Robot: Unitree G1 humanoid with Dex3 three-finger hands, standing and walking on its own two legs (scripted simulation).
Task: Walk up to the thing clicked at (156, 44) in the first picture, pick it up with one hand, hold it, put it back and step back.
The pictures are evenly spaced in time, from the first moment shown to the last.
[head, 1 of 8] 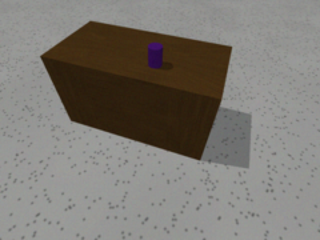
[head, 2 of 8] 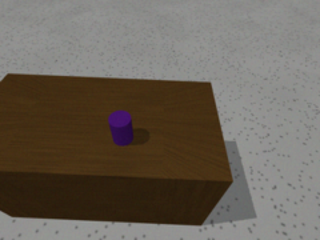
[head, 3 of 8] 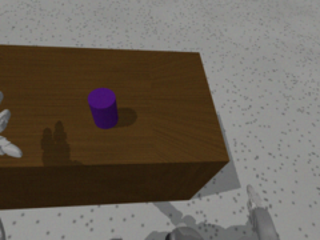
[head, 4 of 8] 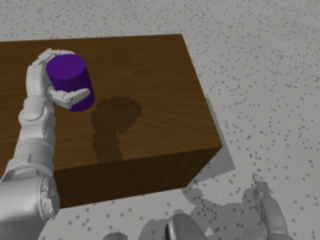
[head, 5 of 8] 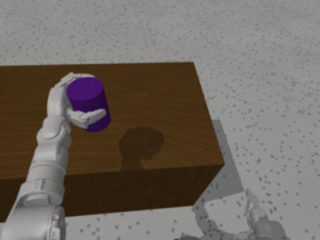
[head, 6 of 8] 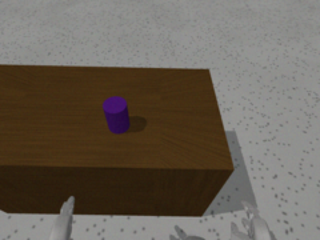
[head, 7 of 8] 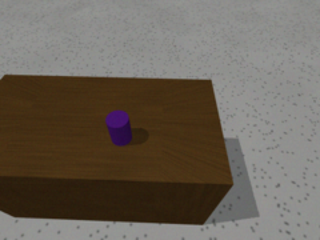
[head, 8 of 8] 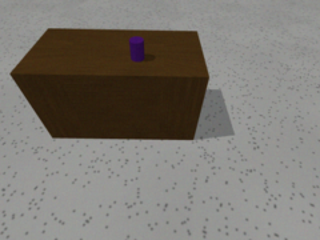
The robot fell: no
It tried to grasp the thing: yes
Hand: left
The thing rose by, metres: 0.25
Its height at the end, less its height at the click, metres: +0.00
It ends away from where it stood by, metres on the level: 0.01
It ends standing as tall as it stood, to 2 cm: yes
